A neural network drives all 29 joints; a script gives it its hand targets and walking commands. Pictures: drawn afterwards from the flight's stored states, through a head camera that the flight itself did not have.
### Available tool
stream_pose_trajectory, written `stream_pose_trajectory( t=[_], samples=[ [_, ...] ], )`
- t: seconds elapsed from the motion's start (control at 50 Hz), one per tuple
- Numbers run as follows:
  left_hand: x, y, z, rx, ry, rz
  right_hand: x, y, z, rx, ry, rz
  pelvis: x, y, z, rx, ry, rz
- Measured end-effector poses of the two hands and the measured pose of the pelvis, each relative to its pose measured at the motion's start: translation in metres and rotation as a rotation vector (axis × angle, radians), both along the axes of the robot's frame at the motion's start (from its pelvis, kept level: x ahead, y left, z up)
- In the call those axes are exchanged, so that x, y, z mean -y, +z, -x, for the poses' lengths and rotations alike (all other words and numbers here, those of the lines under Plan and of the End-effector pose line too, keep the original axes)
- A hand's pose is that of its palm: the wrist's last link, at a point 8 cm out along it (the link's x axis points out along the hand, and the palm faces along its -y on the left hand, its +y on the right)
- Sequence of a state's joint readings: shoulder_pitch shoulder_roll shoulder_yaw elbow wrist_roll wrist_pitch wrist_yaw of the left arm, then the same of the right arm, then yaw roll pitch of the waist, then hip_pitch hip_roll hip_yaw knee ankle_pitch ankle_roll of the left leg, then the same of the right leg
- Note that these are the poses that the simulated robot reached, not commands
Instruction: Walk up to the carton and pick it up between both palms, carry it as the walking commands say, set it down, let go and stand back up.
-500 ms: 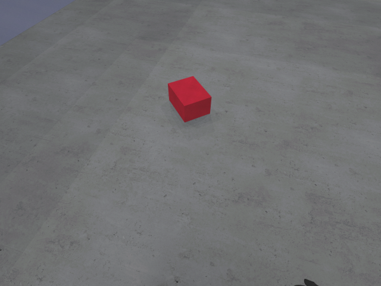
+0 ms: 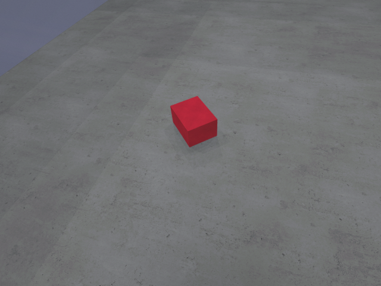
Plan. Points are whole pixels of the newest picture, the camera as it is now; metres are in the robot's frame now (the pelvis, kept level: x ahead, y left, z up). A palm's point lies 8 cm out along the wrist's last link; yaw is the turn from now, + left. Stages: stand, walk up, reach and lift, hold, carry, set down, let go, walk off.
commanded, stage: walk up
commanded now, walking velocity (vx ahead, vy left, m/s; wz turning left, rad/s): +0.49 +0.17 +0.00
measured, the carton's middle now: (193, 120) +1.27 +0.05 -0.67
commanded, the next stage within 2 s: none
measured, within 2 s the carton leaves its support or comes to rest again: neither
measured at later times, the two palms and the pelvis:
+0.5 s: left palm (92, 203) +0.35 +0.29 -0.08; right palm (304, 268) +0.19 -0.21 -0.09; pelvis +0.20 +0.05 +0.03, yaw -1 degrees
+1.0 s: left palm (95, 175) +0.46 +0.33 -0.11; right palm (265, 166) +0.46 -0.19 -0.10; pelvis +0.40 +0.07 +0.01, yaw -2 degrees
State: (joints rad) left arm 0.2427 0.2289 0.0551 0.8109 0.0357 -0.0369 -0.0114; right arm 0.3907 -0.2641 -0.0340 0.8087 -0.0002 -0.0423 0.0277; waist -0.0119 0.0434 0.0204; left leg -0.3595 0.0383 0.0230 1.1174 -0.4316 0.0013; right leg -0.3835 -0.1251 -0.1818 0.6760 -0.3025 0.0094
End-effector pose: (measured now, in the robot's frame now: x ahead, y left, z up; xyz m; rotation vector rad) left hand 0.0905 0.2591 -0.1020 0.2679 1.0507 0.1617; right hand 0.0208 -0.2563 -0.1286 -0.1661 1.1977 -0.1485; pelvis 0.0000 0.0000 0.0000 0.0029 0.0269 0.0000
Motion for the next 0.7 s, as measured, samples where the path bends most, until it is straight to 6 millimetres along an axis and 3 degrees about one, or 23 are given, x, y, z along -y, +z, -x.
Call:
stream_pose_trajectory(
  t=[0.1, 0.18, 0.26, 0.42, 0.48, 0.54, 0.62, 0.7],
  samples=[
    [-0.012, 0.005, 0.039, -0.179, 0.06, -0.008, -0.017, 0.014, -0.11, 0.143, 0.052, -0.046, -0.008, 0.01, -0.039, -0.014, 0.005, -0.001],
    [-0.025, -0.002, 0.03, -0.248, 0.071, 0.009, -0.038, 0.02, -0.173, 0.198, 0.072, -0.054, -0.022, 0.008, -0.071, -0.036, 0.003, 0.015],
    [-0.042, -0.013, -0.016, -0.237, 0.058, 0.036, -0.055, 0.022, -0.199, 0.18, 0.053, -0.025, -0.041, 0.005, -0.107, -0.049, -0.006, 0.025],
    [-0.045, 0.009, -0.188, 0.012, -0.027, 0.07, -0.052, 0.038, -0.166, -0.007, -0.033, 0.046, -0.051, 0.024, -0.17, -0.021, -0.017, 0.04],
    [-0.038, 0.019, -0.245, 0.088, -0.053, 0.071, -0.05, 0.038, -0.165, -0.06, -0.049, 0.044, -0.048, 0.025, -0.192, -0.019, -0.016, 0.035],
    [-0.028, 0.025, -0.289, 0.126, -0.078, 0.063, -0.045, 0.034, -0.176, -0.087, -0.062, 0.032, -0.042, 0.024, -0.215, -0.027, -0.025, 0.022],
    [-0.019, 0.015, -0.319, 0.134, -0.081, 0.025, -0.033, 0.012, -0.207, -0.097, -0.06, 0.009, -0.027, 0.008, -0.247, -0.038, -0.026, -0.01],
    [-0.028, 0.005, -0.288, -0.009, -0.029, -0.012, -0.027, 0.004, -0.283, -0.002, -0.019, -0.002, -0.028, 0.006, -0.28, -0.028, -0.023, -0.003]
  ],
)
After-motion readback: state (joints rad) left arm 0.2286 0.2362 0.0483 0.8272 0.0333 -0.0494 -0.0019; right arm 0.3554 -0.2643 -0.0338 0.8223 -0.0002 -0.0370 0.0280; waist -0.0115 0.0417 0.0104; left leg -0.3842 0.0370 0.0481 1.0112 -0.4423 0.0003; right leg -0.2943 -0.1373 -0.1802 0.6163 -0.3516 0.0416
